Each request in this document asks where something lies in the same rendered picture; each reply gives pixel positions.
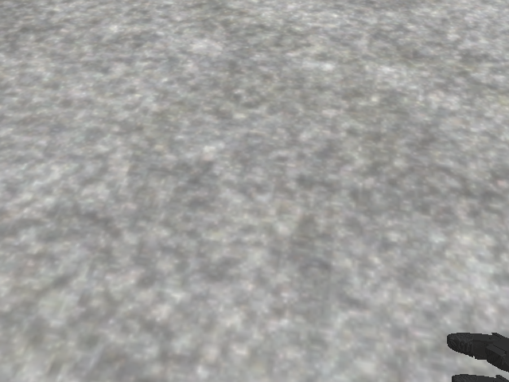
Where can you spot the robot right hand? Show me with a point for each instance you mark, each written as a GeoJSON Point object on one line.
{"type": "Point", "coordinates": [493, 348]}

